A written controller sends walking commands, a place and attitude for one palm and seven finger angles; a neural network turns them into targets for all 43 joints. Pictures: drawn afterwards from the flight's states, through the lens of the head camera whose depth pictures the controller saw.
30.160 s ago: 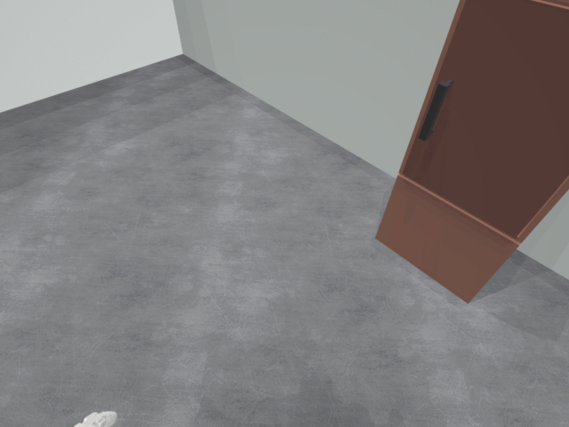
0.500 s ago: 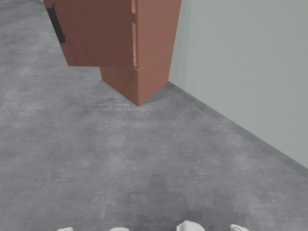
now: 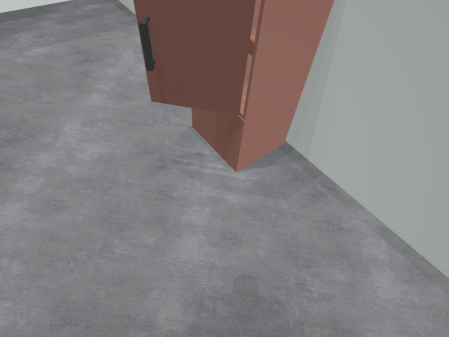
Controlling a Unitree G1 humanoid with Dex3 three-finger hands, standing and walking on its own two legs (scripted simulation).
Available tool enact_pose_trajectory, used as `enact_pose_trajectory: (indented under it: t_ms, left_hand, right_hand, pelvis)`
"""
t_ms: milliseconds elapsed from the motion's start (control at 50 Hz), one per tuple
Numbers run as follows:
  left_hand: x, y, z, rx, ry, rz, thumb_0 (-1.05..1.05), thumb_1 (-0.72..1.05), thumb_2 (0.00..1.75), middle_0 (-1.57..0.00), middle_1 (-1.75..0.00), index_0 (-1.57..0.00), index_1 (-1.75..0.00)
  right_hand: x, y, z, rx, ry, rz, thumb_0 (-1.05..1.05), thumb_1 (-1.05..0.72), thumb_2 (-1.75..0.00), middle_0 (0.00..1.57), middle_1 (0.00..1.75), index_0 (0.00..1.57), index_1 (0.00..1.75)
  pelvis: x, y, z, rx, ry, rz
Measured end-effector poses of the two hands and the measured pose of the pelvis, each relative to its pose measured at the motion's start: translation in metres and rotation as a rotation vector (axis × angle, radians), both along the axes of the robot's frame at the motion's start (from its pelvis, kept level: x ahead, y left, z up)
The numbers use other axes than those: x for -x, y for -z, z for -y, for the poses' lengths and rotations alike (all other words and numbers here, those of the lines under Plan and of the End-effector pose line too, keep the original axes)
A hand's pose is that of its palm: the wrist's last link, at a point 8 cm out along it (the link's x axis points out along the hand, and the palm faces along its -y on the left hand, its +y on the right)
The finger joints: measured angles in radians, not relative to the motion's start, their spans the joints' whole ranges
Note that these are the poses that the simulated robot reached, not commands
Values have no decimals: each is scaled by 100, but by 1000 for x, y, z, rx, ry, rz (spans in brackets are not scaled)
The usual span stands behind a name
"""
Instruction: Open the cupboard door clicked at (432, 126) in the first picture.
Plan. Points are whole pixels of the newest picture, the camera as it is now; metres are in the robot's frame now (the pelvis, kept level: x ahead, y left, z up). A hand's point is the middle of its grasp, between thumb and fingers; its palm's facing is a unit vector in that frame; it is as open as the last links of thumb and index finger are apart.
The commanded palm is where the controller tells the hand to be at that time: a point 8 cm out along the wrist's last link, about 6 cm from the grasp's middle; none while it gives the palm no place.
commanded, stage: take the last steps up to it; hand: left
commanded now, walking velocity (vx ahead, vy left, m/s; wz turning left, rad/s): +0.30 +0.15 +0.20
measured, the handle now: (148, 44) +1.03 +0.38 -0.05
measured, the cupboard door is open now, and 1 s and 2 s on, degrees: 43 43 43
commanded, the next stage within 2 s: come to a stop and stand still in 1.20 s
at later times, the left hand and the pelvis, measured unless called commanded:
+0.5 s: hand (147, 264) +0.27 +0.19 -0.16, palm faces +0.03 -0.98 -0.21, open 7.4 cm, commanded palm none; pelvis +0.15 +0.01 -0.01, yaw +4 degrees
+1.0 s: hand (111, 292) +0.21 +0.26 -0.18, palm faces +0.22 -0.96 -0.16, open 7.4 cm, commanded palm none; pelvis +0.33 +0.11 -0.01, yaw +6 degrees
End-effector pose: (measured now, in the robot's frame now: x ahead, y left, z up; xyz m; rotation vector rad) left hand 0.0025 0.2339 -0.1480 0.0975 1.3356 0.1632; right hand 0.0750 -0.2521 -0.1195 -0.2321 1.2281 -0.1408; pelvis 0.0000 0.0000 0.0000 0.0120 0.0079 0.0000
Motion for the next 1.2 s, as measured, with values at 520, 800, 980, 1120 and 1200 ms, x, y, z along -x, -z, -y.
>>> enact_pose_trajectory:
  t_ms: [520, 800, 980, 1120, 1200]
  left_hand:
    - [-260, -23, -6, -63, 70, 286, 1, 91, 90, -20, -29, -20, -29]
    - [-196, -31, -31, -55, -137, -38, -1, 94, 90, -20, -29, -20, -29]
    - [-192, 2, -68, 38, -214, -252, 1, 91, 90, -20, -29, -20, -29]
    - [-304, 0, -118, 3, -125, -121, 1, 91, 90, -20, -29, -19, -29]
    - [-388, -12, -135, -25, -63, 20, 1, 91, 90, -20, -29, -19, -29]
  right_hand:
    - [-5, 40, -41, -116, 89, -349, 1, -90, -90, 20, 30, 20, 30]
    - [-252, 4, -51, -77, -75, -29, 1, -91, -90, 19, 30, 20, 30]
    - [-393, 8, -135, -60, -196, 154, 0, -91, -90, 19, 30, 20, 30]
    - [-392, 8, -167, -58, -104, 101, -1, -92, -90, 20, 30, 20, 30]
    - [-380, 9, -160, -33, -53, 28, -2, -95, -90, 20, 30, 21, 30]
  pelvis:
    - [-154, 12, -7, -11, -78, 37]
    - [-248, -17, -32, -17, -103, 4]
    - [-320, 10, -100, 14, -103, 2]
    - [-361, 1, -128, -13, -69, 7]
    - [-385, -5, -138, -20, -56, 5]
